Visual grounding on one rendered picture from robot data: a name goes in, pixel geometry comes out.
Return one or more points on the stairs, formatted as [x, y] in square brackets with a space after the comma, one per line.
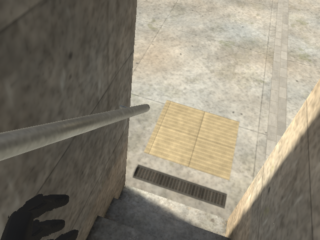
[141, 215]

